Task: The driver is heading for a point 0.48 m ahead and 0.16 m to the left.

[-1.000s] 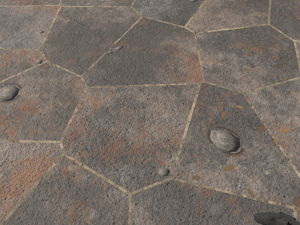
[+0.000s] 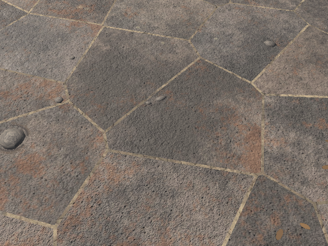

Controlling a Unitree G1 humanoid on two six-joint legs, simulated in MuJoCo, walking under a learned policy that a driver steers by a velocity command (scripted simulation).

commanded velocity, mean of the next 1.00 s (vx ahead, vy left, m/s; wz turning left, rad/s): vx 0.04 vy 0.00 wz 0.56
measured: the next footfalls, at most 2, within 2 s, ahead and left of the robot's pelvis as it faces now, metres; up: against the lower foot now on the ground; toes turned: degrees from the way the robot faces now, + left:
left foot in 0.02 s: +0.14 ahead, +0.10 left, +0.00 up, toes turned +3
right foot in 0.46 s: +0.15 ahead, -0.13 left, +0.00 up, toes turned +21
